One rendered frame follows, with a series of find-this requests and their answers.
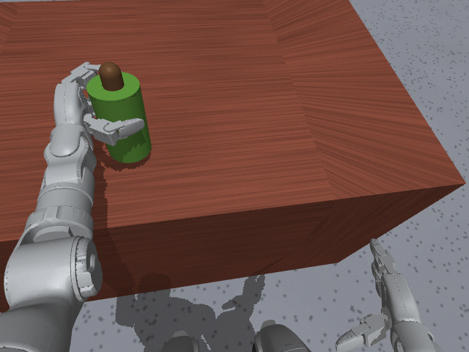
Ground left robot arm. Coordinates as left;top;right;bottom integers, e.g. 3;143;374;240
0;124;103;352

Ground right robot arm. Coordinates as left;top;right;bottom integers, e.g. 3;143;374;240
390;321;443;352

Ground left robot hand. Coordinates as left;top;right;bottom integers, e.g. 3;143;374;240
53;62;145;146

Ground bottle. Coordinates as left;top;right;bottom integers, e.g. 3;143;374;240
86;62;152;163

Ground right robot hand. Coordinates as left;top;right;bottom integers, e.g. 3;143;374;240
336;238;422;352

